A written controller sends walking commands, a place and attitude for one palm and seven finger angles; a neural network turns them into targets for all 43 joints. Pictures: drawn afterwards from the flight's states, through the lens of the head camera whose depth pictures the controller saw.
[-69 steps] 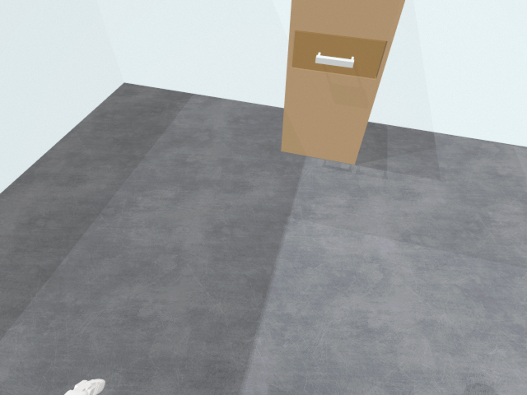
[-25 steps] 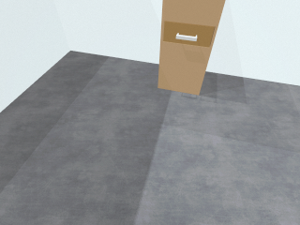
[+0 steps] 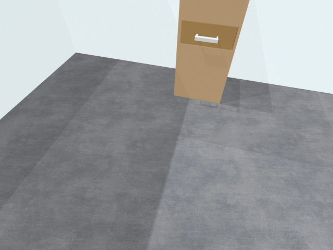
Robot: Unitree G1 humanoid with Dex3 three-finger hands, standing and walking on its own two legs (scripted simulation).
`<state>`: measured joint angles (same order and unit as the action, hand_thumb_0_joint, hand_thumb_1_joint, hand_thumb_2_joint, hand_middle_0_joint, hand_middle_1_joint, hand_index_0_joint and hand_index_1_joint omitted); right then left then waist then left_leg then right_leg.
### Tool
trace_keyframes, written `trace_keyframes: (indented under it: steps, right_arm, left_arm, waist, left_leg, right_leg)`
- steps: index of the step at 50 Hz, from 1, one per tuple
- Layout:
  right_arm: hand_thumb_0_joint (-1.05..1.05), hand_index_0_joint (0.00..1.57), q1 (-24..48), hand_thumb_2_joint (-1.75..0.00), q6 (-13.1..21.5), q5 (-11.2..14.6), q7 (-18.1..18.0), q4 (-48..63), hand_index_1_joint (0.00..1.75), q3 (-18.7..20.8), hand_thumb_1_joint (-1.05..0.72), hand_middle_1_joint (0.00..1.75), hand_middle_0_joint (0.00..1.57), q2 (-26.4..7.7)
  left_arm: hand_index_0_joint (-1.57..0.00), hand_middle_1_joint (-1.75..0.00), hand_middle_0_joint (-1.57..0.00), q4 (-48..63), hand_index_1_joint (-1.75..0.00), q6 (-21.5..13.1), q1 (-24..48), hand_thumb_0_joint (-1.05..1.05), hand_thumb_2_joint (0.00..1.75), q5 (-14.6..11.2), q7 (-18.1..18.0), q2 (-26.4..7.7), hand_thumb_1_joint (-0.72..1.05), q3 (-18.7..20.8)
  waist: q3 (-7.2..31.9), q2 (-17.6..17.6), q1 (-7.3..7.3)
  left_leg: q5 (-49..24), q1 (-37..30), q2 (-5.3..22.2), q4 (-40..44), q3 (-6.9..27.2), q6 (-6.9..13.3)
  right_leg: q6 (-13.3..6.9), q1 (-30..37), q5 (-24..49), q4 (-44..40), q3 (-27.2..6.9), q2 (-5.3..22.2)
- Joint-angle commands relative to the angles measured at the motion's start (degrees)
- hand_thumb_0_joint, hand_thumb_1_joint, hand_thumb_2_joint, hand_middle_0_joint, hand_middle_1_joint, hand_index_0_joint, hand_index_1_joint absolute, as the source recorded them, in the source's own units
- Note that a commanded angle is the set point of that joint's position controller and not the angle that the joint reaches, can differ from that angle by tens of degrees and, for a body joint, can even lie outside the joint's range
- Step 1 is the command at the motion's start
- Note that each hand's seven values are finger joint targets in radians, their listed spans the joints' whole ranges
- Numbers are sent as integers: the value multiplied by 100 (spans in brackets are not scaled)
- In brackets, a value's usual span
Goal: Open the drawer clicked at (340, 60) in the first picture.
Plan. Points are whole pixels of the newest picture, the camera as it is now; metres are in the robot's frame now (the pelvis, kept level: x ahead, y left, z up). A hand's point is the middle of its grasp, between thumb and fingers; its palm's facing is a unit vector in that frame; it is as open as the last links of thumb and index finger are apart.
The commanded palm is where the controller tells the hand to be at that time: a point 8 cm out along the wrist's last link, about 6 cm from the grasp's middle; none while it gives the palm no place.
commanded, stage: look at it before walking up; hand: left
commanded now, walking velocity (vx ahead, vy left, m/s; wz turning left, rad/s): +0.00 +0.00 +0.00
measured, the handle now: (206, 37) +1.49 -0.20 -0.17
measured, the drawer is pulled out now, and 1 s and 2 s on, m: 0.00 0.00 0.00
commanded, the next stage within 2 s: walk to a spot facing it in 0.26 s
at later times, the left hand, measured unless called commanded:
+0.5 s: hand out of the picture +0.07 +0.24 -0.16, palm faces -0.03 -0.95 -0.31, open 7.4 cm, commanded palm none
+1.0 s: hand out of the picture +0.10 +0.16 -0.17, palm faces -0.14 -0.98 -0.15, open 7.4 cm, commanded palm none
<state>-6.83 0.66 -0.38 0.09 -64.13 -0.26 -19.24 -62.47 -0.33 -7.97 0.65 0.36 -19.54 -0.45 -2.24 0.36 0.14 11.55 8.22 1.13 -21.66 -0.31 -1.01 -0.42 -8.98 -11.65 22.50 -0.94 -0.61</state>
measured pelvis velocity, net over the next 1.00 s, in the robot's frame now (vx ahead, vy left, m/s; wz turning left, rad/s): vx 0.15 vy -0.01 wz -0.23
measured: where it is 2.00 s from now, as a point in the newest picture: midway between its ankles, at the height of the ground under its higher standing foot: (191, 198)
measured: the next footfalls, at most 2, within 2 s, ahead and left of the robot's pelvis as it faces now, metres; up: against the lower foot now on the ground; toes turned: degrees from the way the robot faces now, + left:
left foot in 1.12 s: +0.39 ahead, +0.08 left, +0.00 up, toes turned -9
right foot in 1.68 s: +0.47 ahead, -0.23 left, +0.00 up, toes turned -40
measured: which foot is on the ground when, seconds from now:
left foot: down 0.00-0.70, up 0.72-1.00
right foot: down 0.00-1.00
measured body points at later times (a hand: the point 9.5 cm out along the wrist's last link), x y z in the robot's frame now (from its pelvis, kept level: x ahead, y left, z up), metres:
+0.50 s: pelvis +0.02 +0.00 +0.00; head +0.01 +0.00 +0.45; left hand +0.08 +0.29 -0.14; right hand +0.09 -0.28 -0.14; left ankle +0.00 +0.13 -0.74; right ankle +0.01 -0.11 -0.75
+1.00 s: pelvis +0.15 -0.01 -0.01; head +0.18 -0.01 +0.44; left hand +0.11 +0.21 -0.16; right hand +0.20 -0.26 -0.15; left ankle +0.28 +0.10 -0.69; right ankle +0.04 -0.10 -0.75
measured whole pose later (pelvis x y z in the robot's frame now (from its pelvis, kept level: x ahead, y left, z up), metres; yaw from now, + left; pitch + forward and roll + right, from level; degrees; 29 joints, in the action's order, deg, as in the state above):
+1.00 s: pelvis +0.15 -0.01 -0.01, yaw -13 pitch +0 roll -1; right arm -7.8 0.9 -0.8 1.6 -56.6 2.7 -10.1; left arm -62.9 -3.2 -26.9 1.7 -0.2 -7.3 1.4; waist -2.8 0.1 2.3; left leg 12.2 34.6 6.8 -51.5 -4.0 -2.5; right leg -1.8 -1.4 -19.1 20.3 -3.2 -2.7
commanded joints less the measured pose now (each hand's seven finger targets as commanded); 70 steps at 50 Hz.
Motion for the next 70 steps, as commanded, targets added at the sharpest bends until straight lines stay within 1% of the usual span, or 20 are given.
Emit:
trace_keyframes:
  steps: [1, 18, 21, 27, 30, 32, 33, 34, 35, 36, 39, 42, 51, 54, 55, 56, 57, 59, 62, 70]
  right_arm:
    - [0, 20, 276, -90, 116, -7, -75, 371, 30, 228, -90, 30, 20, -1194]
    - [0, 20, 351, -90, 130, -4, -80, 375, 30, 216, -90, 30, 20, -1203]
    - [0, 20, -152, -90, 0, -61, -60, 247, 30, 87, -90, 30, 20, -494]
    - [0, 20, -569, -90, 9, -91, -64, 586, 30, 330, -90, 30, 20, -750]
    - [0, 20, -940, -90, 144, -67, -97, 620, 30, 471, -90, 30, 20, -885]
    - [0, 20, -989, -90, 183, -89, -103, 612, 30, 462, -90, 30, 20, -716]
    - [0, 20, -803, -90, 187, -100, -109, 646, 30, 446, -90, 30, 20, -643]
    - [0, 20, -563, -90, 183, -88, -96, 721, 30, 400, -90, 30, 20, -470]
    - [0, 20, -313, -90, 218, -12, -44, 1043, 30, 297, -90, 30, 20, 31]
    - [0, 20, 212, -90, 279, -48, -39, 1287, 30, 282, -90, 30, 20, -105]
    - [0, 20, 352, -90, 268, -97, -15, 1178, 30, 319, -90, 30, 20, 147]
    - [0, 20, -63, -90, 160, -91, 51, 1031, 30, 363, -90, 30, 20, 362]
    - [0, 20, 400, -90, 261, -18, 170, 1358, 30, 381, -90, 30, 20, 573]
    - [0, 20, -1160, -90, 338, -68, 0, 889, 30, 484, -90, 30, 20, 176]
    - [0, 20, -1937, -90, 364, -161, -80, 698, 30, 623, -90, 30, 20, -398]
    - [0, 20, -2434, -90, 345, -156, -83, 638, 30, 704, -90, 30, 20, -890]
    - [0, 20, -1963, -90, 298, -118, -104, 677, 30, 643, -90, 30, 20, -676]
    - [0, 20, -1082, -90, 322, -112, -92, 891, 30, 486, -90, 30, 20, 64]
    - [0, 20, -825, -90, 432, -123, -124, 823, 30, 396, -90, 30, 20, 411]
    - [0, 20, -1485, -90, 497, -106, -132, 601, 30, 471, -90, 30, 20, 250]
  left_arm:
    - [-20, -30, -20, 373, -30, -130, 222, 0, 90, -4, -101, -1184, 90, 229]
    - [-20, -30, -20, 364, -30, -133, 226, 0, 90, -2, -106, -1194, 90, 227]
    - [-20, -30, -20, 234, -30, 47, -266, 0, 90, 13, -98, -501, 90, 115]
    - [-20, -30, -20, 702, -30, 94, -577, 0, 90, 72, 87, -431, 90, 323]
    - [-20, -30, -20, 952, -30, -39, -502, 0, 90, 55, 146, -35, 90, 361]
    - [-20, -30, -20, 1007, -30, -95, -448, 0, 90, 61, 170, 83, 90, 389]
    - [-20, -30, -20, 875, -30, -123, -883, 0, 90, 69, 180, 171, 90, 418]
    - [-20, -30, -20, 601, -30, -158, -1663, 0, 90, 90, 165, 68, 90, 474]
    - [-20, -30, -20, 327, -30, -250, -2600, 0, 90, 138, 53, -635, 90, 636]
    - [-20, -30, -20, 201, -30, -288, -3053, 0, 90, -8, -56, -694, 90, 592]
    - [-20, -30, -20, 329, -30, -300, -2412, 0, 90, 72, -124, -149, 90, 439]
    - [-20, -30, -20, 391, -30, -376, -2044, 0, 90, 89, -141, 15, 90, 430]
    - [-20, -30, -20, 199, -30, -375, -1913, 0, 90, 111, -178, 11, 90, 497]
    - [-20, -30, -20, 268, -30, -357, -1700, 0, 90, 52, -150, 52, 90, 551]
    - [-20, -30, -20, 327, -30, -327, -1983, 0, 90, -8, -93, 361, 90, 546]
    - [-20, -30, -20, 475, -30, -330, -2095, 0, 90, -24, -27, 631, 90, 488]
    - [-20, -30, -20, 544, -30, -304, -1836, 0, 90, 25, -63, 546, 90, 484]
    - [-20, -30, -20, 641, -30, -237, -1153, 0, 90, 101, 47, 575, 90, 512]
    - [-20, -30, -20, 541, -30, -35, -1488, 0, 90, 154, 133, 783, 90, 514]
    - [-20, -30, -20, 1034, -30, 91, -263, 0, 90, 186, 228, 717, 90, 538]
  waist:
    - [412, -25, -17]
    - [466, -60, 2]
    - [425, 26, -2]
    - [-482, -296, -67]
    - [-274, -1133, -166]
    - [-337, -880, -131]
    - [-203, -764, 125]
    - [9, -116, 500]
    - [223, 2065, 789]
    - [97, 1679, 911]
    - [-447, 223, 467]
    - [-242, 313, 118]
    - [-310, 817, 142]
    - [317, 348, -532]
    - [1046, -823, -736]
    - [1349, -2056, -708]
    - [1127, -1573, -593]
    - [-205, -872, -299]
    - [-71, -773, 129]
    - [-226, -447, -117]
  left_leg:
    - [-637, -155, 578, 322, 538, 238]
    - [-937, -261, 605, 373, 516, 240]
    - [298, -269, 575, 111, 221, 120]
    - [2526, 154, 962, 192, 661, 475]
    - [1517, -545, 1935, 559, 1290, 1013]
    - [278, -352, 1974, 154, 882, 1031]
    - [-67, 64, 1740, -491, 345, 797]
    - [-80, 994, 1236, -1812, -311, 450]
    - [1322, 2919, 317, -3936, -1142, -1]
    - [2127, 3522, 236, -4512, -422, 3]
    - [1229, 3632, 649, -4759, -55, -73]
    - [632, 3194, 641, -4243, -226, -195]
    - [-3, 1817, 352, -1854, -545, -23]
    - [-250, -507, 183, -931, -532, 115]
    - [223, -1866, 1313, -643, 833, 437]
    - [693, -2099, 2676, 336, 2761, 923]
    - [2217, -1342, 2892, 992, 3078, 1013]
    - [2588, 284, 2391, 1246, 2032, 862]
    - [1419, 989, 1860, 1145, 452, 631]
    - [260, -195, 1880, 1340, -386, 863]
  right_leg:
    - [-156, -50, 598, -439, -633, 721]
    - [-139, 112, 961, -425, -576, 749]
    - [-109, -183, -351, -335, -714, 612]
    - [-302, -1605, -2103, 479, -866, 110]
    - [-99, -2180, -1460, 1982, 141, -51]
    - [-63, -1895, -1663, 1862, 274, 177]
    - [-99, -1089, -1291, 1292, 396, 170]
    - [-227, 266, -692, 471, 116, 169]
    - [-809, 1573, -304, -540, -2532, 1724]
    - [-1206, 1606, 819, -835, -3562, 2188]
    - [-1421, 880, 1040, -689, -2653, 1888]
    - [-1201, 494, 1097, -854, -1728, 1495]
    - [-823, 172, 1509, -724, -1103, 1143]
    - [-569, -418, 2173, 1106, -794, 694]
    - [-378, -1344, 817, 2681, -390, 189]
    - [-186, -2235, -2100, 4586, 131, -358]
    - [-242, -2523, -2028, 5379, -241, -78]
    - [-223, -2813, -1042, 5576, -93, 477]
    - [-121, -2186, -556, 5036, 61, 637]
    - [153, -2983, 210, 3360, 298, 873]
